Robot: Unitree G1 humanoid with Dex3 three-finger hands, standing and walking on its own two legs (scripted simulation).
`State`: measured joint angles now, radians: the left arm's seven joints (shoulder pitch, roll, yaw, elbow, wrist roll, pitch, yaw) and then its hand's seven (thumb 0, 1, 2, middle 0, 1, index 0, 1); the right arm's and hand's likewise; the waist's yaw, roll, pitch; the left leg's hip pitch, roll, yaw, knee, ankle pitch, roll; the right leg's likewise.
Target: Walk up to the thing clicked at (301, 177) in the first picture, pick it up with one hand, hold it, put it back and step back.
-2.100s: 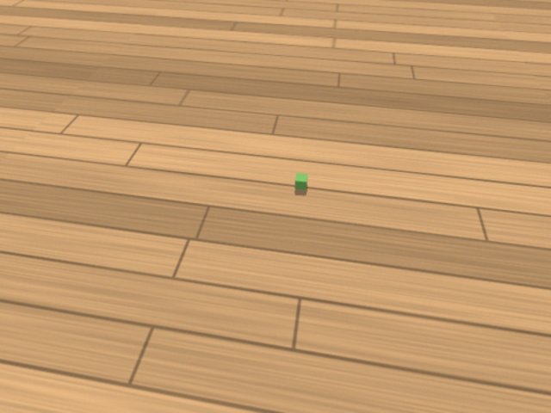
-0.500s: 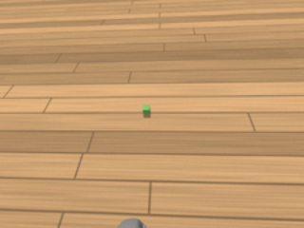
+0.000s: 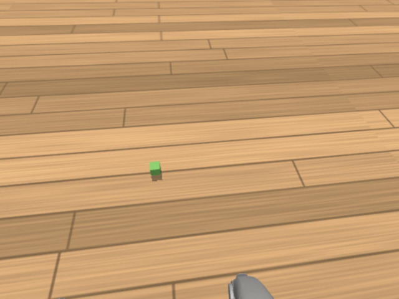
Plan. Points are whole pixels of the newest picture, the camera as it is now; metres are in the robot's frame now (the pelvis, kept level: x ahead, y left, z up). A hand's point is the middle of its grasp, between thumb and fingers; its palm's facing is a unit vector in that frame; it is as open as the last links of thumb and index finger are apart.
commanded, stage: walk up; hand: left
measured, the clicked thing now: (155, 168) +0.90 +0.24 -0.74
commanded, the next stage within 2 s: none
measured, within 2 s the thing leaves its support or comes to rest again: neither
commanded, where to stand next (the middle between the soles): +0.51 +0.02 m, yaw +0 degrees
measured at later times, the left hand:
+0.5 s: hand (94, 254) +0.24 +0.26 -0.14, palm faces -0.04 -0.92 -0.38, open 7.3 cm
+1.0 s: hand (104, 182) +0.44 +0.28 -0.14, palm faces -0.09 -0.89 -0.44, open 7.3 cm
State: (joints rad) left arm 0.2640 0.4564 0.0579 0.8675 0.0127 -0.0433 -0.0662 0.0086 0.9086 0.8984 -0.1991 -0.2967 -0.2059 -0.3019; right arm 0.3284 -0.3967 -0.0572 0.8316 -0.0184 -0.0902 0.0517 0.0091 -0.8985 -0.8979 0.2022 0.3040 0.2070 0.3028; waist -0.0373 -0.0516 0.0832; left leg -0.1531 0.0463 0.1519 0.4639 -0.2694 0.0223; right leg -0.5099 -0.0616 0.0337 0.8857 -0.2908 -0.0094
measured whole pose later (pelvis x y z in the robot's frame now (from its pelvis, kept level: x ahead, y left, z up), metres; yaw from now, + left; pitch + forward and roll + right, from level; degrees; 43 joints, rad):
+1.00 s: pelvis +0.36 -0.01 -0.02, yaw -1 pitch -3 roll +0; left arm 0.28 0.43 0.07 0.88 0.03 -0.08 -0.05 0.01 0.91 0.90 -0.20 -0.30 -0.21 -0.30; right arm 0.38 -0.44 -0.05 0.85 -0.01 -0.04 0.05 0.01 -0.90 -0.90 0.20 0.30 0.21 0.30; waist -0.04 0.04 0.08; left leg -0.22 0.08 0.07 0.70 -0.41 0.02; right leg -0.37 -0.04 -0.05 0.61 -0.20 -0.02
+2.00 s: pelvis +0.42 +0.00 +0.01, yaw +0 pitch -3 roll +0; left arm 0.07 0.36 0.01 1.17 0.01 -0.02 -0.01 0.01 0.91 0.90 -0.20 -0.30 -0.21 -0.30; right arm 0.04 -0.36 -0.01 1.15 0.00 0.00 0.02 0.01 -0.90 -0.90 0.20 0.30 0.20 0.30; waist 0.01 0.02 0.07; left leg -0.19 0.03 0.01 0.38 -0.14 -0.01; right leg -0.14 -0.04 -0.04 0.36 -0.17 0.03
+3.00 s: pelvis +0.44 -0.01 +0.01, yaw +0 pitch -2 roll +0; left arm 0.09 0.35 0.01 1.14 0.01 -0.01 -0.01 0.01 0.91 0.90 -0.20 -0.30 -0.21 -0.30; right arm 0.07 -0.35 -0.01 1.15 -0.01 -0.01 0.01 0.01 -0.90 -0.90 0.20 0.30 0.20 0.30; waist -0.01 0.00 0.05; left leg -0.14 0.04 0.01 0.32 -0.15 -0.03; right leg -0.10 -0.02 -0.04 0.33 -0.19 0.01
